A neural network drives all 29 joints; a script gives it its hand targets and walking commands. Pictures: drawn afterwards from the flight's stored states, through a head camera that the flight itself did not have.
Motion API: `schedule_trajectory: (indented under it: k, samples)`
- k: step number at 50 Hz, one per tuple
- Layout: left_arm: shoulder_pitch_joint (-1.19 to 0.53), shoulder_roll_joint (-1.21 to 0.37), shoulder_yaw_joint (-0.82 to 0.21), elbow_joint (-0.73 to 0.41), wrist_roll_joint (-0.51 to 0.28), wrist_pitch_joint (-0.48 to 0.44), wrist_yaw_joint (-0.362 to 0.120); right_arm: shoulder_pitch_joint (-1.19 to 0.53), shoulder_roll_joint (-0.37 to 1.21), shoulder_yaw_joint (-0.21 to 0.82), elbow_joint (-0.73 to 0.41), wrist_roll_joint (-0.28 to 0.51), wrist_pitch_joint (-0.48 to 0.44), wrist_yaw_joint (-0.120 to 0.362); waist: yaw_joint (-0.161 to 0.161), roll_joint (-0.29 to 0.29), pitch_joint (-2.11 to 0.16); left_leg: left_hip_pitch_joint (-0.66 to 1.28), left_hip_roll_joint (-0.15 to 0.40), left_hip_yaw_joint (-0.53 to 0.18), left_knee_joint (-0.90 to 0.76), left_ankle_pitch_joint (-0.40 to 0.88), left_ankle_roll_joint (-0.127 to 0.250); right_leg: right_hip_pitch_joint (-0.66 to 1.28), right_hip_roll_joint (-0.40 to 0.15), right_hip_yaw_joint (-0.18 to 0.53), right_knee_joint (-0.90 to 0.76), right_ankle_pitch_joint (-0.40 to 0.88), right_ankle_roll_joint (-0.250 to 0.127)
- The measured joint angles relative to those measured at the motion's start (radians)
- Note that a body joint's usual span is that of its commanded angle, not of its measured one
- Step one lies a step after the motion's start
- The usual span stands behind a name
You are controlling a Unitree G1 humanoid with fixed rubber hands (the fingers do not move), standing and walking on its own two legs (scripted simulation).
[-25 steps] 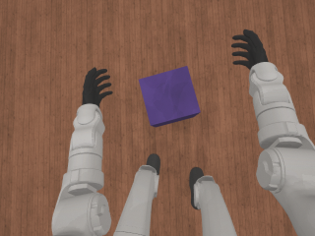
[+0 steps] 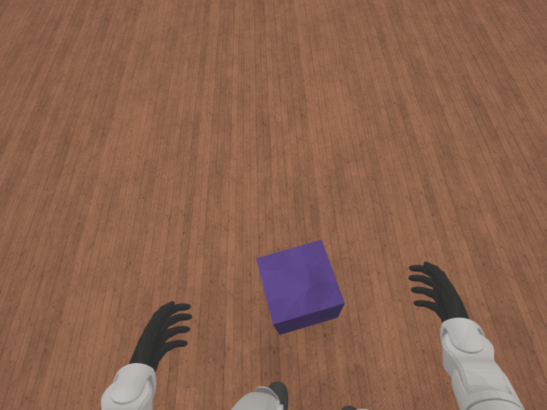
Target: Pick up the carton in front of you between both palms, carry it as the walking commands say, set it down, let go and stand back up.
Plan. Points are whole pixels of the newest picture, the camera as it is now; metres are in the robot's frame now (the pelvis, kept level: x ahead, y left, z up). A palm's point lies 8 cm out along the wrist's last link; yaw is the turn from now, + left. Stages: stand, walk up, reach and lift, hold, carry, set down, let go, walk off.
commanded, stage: let go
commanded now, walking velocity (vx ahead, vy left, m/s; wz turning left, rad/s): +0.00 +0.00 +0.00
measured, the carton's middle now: (299, 289) +0.43 +0.04 -0.64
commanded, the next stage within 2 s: stand in 0.72 s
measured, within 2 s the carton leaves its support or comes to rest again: neither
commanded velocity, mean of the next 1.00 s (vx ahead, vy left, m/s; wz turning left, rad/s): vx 0.00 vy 0.00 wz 0.00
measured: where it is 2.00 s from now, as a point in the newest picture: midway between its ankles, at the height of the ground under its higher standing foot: outside the picture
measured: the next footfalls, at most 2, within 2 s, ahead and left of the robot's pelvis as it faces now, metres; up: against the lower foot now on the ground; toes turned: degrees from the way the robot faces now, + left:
none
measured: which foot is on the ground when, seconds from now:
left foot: down 0.00-1.00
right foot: down 0.00-1.00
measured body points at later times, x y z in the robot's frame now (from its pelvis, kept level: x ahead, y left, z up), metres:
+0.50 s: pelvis +0.02 -0.03 +0.01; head +0.03 -0.02 +0.46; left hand +0.20 +0.21 -0.06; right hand +0.18 -0.26 -0.06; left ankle +0.01 +0.11 -0.73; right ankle -0.04 -0.13 -0.73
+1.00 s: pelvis +0.02 -0.01 +0.01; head +0.03 +0.02 +0.46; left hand +0.16 +0.28 -0.10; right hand +0.15 -0.31 -0.07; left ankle +0.01 +0.11 -0.73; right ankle -0.04 -0.13 -0.73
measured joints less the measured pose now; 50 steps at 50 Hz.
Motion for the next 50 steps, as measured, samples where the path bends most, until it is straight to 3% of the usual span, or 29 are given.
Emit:
schedule_trajectory:
  k: [6, 15, 21, 28, 36, 42, 50]
  samples:
    - [0.092, 0.017, -0.004, 0.006, 0.007, 0.004, 0.001, 0.154, -0.012, 0.037, -0.038, 0.015, 0.001, 0.023, -0.041, -0.016, 0.055, 0.202, -0.001, -0.007, -0.077, 0.009, -0.011, 0.193, -0.004, -0.007, -0.055, -0.002, -0.014]
    - [0.1, 0.025, 0.013, 0.038, 0.029, 0.032, 0.005, 0.291, -0.019, 0.09, -0.107, 0.05, 0.033, 0.059, -0.107, -0.057, 0.108, 0.415, 0.013, -0.009, -0.14, 0.006, -0.027, 0.4, 0.005, -0.01, -0.109, -0.007, -0.034]
    - [0.095, 0.024, 0.024, 0.047, 0.05, 0.071, 0.008, 0.326, -0.032, 0.098, -0.127, 0.067, 0.068, 0.077, -0.117, -0.068, 0.119, 0.491, 0.021, -0.003, -0.156, -0.002, -0.031, 0.476, 0.011, -0.005, -0.133, -0.006, -0.04]
    - [0.11, 0.042, 0.009, -0.01, 0.048, 0.145, 0.059, 0.349, -0.029, 0.123, -0.114, 0.078, 0.051, 0.045, -0.11, -0.059, 0.107, 0.494, 0.015, -0.004, -0.115, -0.03, -0.025, 0.486, 0.007, -0.008, -0.104, -0.029, -0.035]
    - [0.107, 0.02, 0.007, -0.025, 0.059, 0.185, 0.078, 0.332, -0.016, 0.125, -0.103, 0.065, 0.069, 0.037, -0.092, -0.05, 0.101, 0.496, 0.007, -0.004, -0.098, -0.035, -0.014, 0.498, -0.001, -0.01, -0.105, -0.028, -0.024]
    - [0.097, 0.094, 0.008, 0.156, 0.068, 0.055, 0.106, 0.295, -0.07, 0.107, 0.063, 0.024, 0.025, 0.014, -0.098, -0.072, 0.056, 0.424, 0.006, 0.005, -0.046, -0.058, -0.007, 0.425, -0.001, -0.003, -0.056, -0.048, -0.018]
    - [0.109, 0.155, 0.011, 0.31, 0.063, -0.004, 0.11, 0.29, -0.135, 0.076, 0.184, 0.032, -0.001, 0.004, -0.112, -0.094, 0.048, 0.417, 0.011, 0.019, -0.051, -0.066, -0.001, 0.422, 0.0, 0.01, -0.08, -0.04, -0.011]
